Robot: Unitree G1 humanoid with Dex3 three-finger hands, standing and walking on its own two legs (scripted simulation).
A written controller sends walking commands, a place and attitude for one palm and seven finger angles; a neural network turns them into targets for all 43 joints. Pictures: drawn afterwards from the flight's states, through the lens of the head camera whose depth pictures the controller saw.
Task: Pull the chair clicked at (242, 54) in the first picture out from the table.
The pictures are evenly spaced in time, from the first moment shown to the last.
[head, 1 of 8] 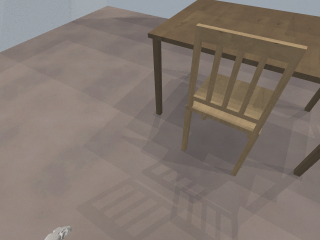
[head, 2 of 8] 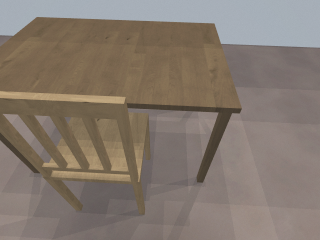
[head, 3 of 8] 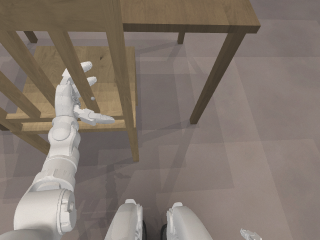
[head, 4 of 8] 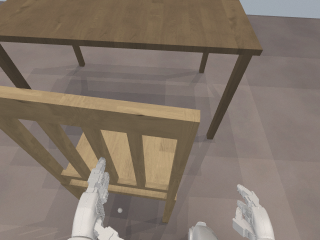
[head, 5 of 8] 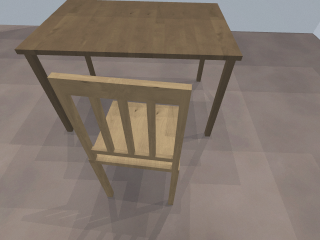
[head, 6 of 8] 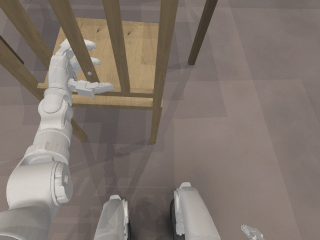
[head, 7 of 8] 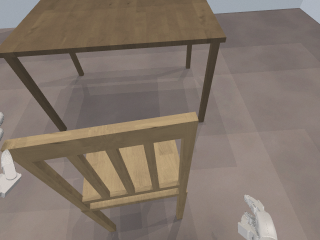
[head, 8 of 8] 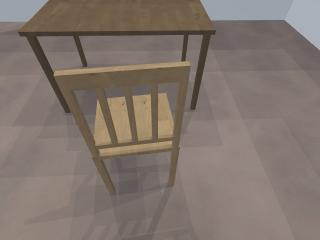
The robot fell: no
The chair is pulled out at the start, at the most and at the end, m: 0.00 0.50 0.50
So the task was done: yes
